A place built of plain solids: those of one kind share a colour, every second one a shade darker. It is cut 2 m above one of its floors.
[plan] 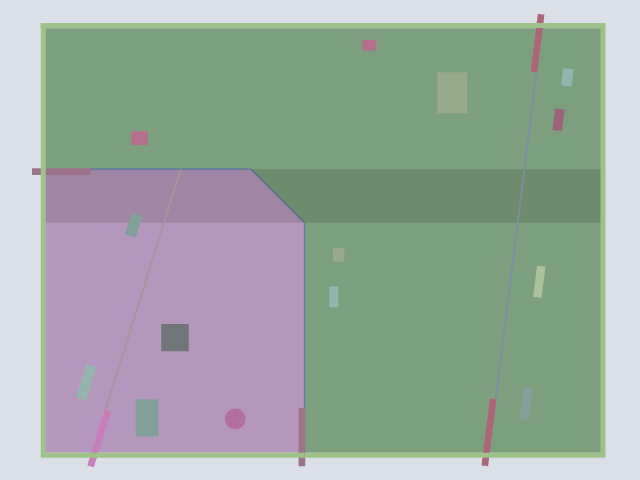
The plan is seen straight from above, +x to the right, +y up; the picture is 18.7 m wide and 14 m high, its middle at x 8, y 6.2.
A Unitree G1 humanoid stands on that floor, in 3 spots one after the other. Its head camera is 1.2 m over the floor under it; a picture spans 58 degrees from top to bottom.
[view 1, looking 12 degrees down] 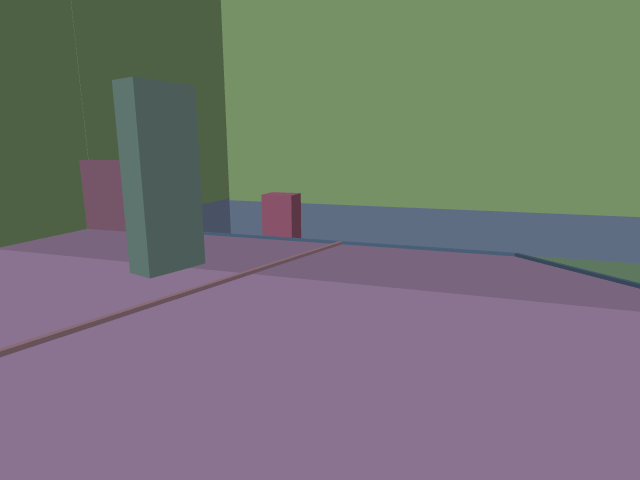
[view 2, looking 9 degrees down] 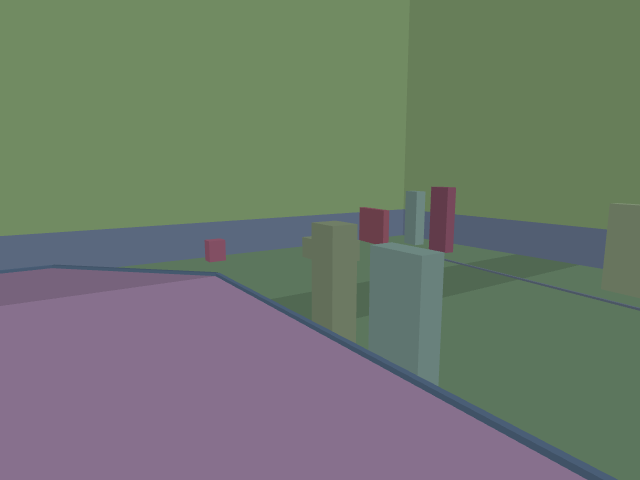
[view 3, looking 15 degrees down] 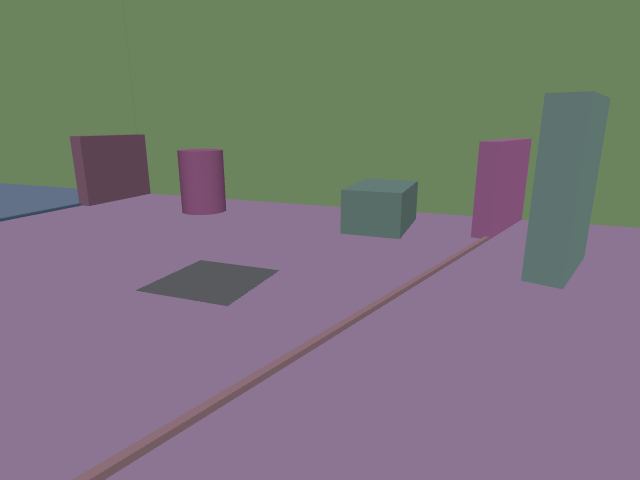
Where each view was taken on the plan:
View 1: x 5.35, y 3.05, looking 108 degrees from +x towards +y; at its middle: kerb_live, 5.60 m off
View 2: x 5.79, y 1.97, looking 56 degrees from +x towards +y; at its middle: pallet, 4.68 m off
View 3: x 1.80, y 6.08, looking -69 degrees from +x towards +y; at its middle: deck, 4.64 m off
